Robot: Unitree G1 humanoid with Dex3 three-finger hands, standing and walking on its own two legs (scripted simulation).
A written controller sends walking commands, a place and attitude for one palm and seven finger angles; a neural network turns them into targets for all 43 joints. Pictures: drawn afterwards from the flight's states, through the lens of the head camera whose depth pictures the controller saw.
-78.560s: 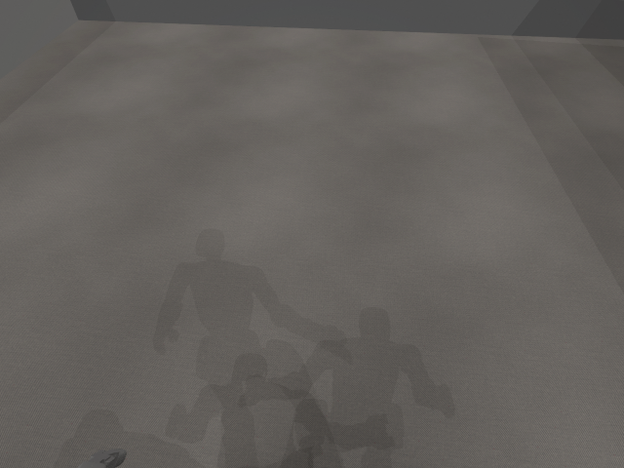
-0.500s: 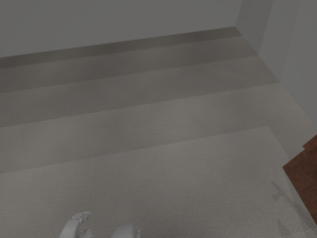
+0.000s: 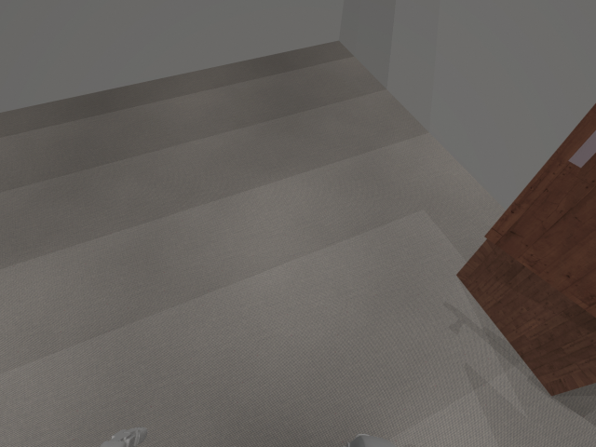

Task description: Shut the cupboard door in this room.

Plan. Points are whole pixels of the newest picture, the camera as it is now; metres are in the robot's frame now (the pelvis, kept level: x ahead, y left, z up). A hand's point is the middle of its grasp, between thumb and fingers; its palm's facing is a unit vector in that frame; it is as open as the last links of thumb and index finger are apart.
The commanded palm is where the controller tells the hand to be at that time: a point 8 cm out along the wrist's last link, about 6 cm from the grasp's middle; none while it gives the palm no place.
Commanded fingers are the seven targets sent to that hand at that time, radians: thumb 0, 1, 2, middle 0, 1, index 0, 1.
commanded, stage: turn to face it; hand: left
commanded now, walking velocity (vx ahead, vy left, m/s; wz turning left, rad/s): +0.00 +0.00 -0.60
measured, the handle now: out of the picture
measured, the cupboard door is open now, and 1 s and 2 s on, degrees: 17 17 17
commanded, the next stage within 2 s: take the last steps up to it in 1.22 s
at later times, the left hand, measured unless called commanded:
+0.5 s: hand (191, 414) +0.17 +0.18 -0.18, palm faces -0.25 -0.94 -0.21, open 7.4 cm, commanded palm none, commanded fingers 0.00 0.90 0.90 -0.20 -0.30 -0.20 -0.30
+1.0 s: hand (246, 389) +0.21 +0.10 -0.16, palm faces -0.51 -0.83 -0.24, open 7.4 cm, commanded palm none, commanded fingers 0.00 0.90 0.90 -0.20 -0.30 -0.20 -0.30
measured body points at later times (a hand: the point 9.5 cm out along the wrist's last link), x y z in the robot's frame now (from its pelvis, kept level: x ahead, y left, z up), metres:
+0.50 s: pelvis +0.03 +0.00 -0.01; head +0.08 +0.01 +0.44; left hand +0.19 +0.23 -0.16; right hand +0.04 -0.27 -0.13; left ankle +0.06 +0.12 -0.74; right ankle -0.03 -0.11 -0.68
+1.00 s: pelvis +0.04 -0.03 +0.00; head +0.07 -0.05 +0.45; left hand +0.24 +0.14 -0.14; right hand -0.03 -0.30 -0.14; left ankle +0.11 +0.08 -0.70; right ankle -0.02 -0.13 -0.74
